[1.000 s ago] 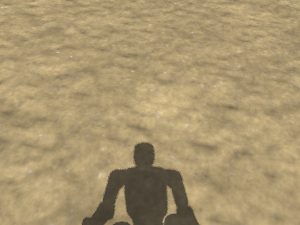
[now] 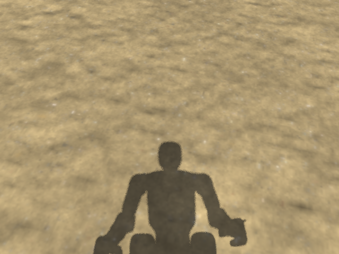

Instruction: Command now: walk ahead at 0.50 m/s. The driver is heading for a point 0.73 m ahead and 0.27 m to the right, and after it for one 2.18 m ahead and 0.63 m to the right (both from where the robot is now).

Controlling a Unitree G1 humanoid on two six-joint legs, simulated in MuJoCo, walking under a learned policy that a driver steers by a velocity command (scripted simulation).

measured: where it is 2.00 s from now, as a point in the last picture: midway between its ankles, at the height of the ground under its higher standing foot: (258, 153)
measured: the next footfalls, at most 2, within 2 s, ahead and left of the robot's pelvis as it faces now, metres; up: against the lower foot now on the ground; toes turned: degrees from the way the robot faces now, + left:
right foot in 0.42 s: +0.40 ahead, -0.16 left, +0.00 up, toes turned -11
left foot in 0.90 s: +0.73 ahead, -0.05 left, +0.00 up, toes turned -28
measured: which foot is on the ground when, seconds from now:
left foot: down 0.00-0.44, up 0.46-0.88, down 0.90-1.00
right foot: up 0.00-0.40, down 0.42-0.90, up 0.92-1.00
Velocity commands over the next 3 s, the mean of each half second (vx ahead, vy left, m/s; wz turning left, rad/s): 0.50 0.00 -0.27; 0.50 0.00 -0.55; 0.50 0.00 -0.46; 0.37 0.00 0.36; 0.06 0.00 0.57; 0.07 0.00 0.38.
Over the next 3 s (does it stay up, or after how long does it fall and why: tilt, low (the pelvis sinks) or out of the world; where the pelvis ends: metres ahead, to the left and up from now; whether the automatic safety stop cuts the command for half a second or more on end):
stays up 1.05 -0.46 0.01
